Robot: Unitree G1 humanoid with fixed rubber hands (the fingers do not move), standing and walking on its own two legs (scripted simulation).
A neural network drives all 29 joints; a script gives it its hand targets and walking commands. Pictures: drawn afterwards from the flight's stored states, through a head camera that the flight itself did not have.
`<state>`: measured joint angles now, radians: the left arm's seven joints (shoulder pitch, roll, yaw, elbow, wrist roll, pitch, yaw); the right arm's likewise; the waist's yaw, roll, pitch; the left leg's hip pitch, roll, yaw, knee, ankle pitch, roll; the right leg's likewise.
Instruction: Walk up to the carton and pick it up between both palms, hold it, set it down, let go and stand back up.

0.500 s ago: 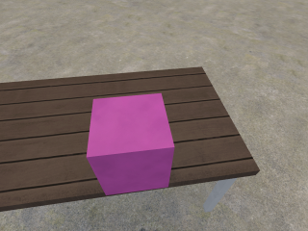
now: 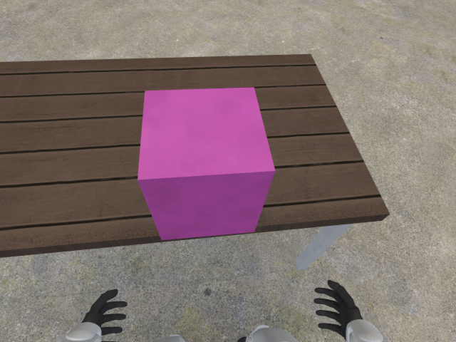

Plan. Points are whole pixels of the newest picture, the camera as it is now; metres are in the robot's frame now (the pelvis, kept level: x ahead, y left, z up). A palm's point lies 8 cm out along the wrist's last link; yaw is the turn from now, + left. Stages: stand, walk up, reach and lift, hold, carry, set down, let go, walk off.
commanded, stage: reach and lift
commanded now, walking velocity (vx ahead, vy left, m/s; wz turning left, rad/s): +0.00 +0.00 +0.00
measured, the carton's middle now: (205, 168) +0.45 +0.04 -0.02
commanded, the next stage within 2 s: none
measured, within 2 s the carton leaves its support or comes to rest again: neither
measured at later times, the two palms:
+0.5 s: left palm out of the picture +0.13 +0.22 -0.08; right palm out of the picture +0.10 -0.20 -0.09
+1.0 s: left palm (99, 306) +0.20 +0.21 -0.05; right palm (340, 317) +0.17 -0.19 -0.07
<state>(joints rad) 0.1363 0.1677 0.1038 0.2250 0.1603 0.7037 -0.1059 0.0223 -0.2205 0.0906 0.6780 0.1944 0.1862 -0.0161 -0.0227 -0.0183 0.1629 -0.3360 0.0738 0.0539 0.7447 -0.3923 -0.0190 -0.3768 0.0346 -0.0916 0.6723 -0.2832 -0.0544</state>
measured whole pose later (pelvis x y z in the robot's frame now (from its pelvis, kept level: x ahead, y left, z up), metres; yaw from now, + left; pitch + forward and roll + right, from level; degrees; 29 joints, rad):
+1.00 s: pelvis -0.02 -0.02 +0.00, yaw +2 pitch -6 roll +0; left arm -0.04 0.20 0.03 0.64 -0.07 0.07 0.02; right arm 0.09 -0.05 0.00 0.62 0.05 -0.06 -0.05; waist -0.01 0.01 0.09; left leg -0.28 0.06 0.03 0.74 -0.36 -0.02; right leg -0.33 0.02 -0.11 0.70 -0.28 -0.07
